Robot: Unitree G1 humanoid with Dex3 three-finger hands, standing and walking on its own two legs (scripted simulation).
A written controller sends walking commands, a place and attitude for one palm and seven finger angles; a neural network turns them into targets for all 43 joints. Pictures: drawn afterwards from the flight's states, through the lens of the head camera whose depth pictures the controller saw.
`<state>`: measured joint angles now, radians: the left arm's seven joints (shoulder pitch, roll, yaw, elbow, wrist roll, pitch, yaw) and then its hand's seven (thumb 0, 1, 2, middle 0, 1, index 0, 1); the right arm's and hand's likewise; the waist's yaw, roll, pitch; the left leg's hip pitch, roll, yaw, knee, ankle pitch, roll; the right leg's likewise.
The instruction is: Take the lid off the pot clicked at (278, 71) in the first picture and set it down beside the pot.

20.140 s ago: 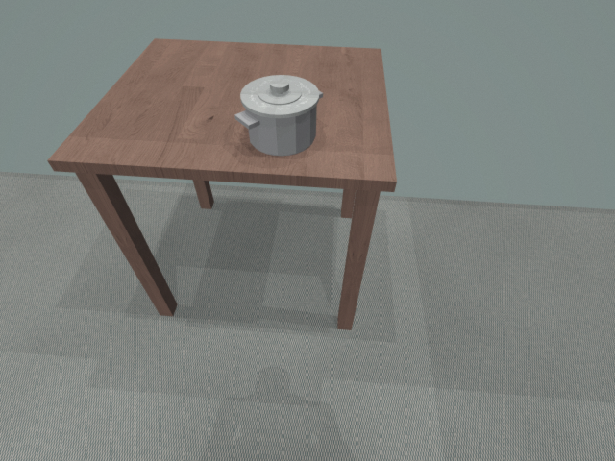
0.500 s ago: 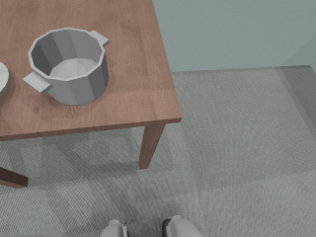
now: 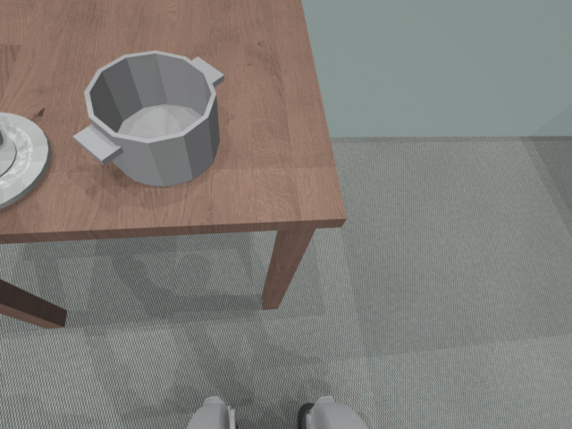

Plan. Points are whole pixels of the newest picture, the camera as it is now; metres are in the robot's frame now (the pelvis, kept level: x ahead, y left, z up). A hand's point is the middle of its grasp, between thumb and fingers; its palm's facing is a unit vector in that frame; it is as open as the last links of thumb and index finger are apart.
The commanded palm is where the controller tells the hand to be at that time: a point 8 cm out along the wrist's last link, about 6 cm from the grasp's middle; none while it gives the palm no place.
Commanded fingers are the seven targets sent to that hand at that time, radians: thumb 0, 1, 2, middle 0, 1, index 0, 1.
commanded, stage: open the fingers wide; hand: left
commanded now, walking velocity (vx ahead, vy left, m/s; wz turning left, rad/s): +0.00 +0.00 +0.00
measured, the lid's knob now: out of the picture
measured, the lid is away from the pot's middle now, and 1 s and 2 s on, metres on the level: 0.24 0.24 0.24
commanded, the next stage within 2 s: raise the empty hand in 0.84 s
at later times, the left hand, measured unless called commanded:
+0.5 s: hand out of the picture +0.45 +0.38 +0.08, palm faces -0.44 -0.16 -0.88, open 8.8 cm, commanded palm +0.49 +0.37 +0.14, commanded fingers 0.00 0.07 0.52 -0.32 -0.94 -0.32 -0.94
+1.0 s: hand out of the picture +0.45 +0.38 +0.08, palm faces -0.44 -0.16 -0.88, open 11.0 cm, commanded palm +0.49 +0.37 +0.15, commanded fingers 0.00 0.03 0.56 -0.32 -0.92 -0.32 -0.92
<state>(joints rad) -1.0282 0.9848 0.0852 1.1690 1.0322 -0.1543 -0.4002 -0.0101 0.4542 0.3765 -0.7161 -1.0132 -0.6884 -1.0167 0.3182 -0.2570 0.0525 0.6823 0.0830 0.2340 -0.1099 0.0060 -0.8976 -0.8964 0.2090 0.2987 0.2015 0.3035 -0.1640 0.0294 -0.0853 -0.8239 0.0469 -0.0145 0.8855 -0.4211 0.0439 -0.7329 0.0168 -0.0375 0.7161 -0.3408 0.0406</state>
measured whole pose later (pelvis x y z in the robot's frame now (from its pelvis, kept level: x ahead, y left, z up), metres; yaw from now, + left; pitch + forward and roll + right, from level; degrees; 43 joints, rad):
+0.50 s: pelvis -0.01 +0.00 +0.00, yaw +0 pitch +19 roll -5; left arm -1.05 1.01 0.06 1.19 1.03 -0.18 -0.39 0.00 0.28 0.49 -0.47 -0.99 -0.46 -0.99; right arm 0.31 -0.28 0.05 0.69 0.09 0.23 -0.13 0.01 -0.90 -0.90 0.21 0.30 0.20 0.30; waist -0.16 0.03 -0.07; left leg -0.82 0.05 -0.01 0.89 -0.41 0.04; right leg -0.74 0.01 -0.03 0.74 -0.34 0.04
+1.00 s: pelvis -0.01 +0.00 +0.00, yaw +0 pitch +19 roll -5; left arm -1.05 1.01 0.07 1.19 1.03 -0.19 -0.39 0.00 0.04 0.55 -0.33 -0.92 -0.33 -0.92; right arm 0.32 -0.27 0.05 0.68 0.09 0.23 -0.12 0.01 -0.90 -0.90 0.21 0.30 0.20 0.30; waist -0.16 0.03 -0.08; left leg -0.83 0.04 0.00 0.89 -0.40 0.05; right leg -0.74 0.01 -0.02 0.73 -0.33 0.04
